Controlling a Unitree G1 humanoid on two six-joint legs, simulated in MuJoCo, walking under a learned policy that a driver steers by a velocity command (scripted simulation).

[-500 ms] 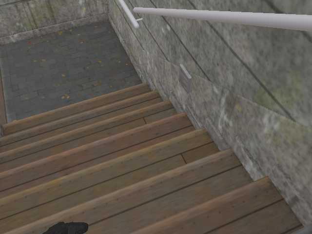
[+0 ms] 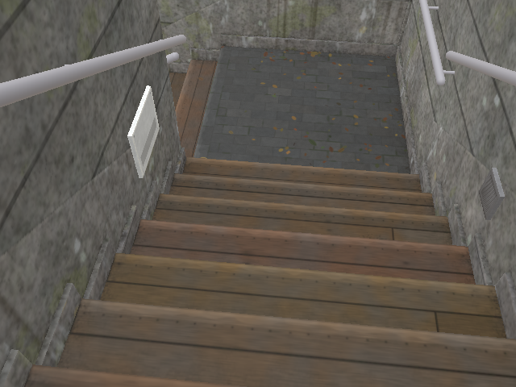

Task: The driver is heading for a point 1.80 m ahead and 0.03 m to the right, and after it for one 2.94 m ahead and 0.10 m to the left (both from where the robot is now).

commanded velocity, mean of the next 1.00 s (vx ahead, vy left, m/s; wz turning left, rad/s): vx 0.78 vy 0.00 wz -0.10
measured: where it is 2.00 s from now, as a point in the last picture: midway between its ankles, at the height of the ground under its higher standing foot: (222, 335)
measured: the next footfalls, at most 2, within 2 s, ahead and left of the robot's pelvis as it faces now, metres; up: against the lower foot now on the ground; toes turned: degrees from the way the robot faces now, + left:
left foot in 0.10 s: -0.01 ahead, +0.16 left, +0.00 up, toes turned +10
right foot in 0.68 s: +0.40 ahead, +0.08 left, -0.17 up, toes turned +5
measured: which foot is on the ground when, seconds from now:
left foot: up 0.00-0.08, down 0.10-0.66, up 0.68-1.00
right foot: down 0.00-0.10, up 0.12-0.66, down 0.68-1.00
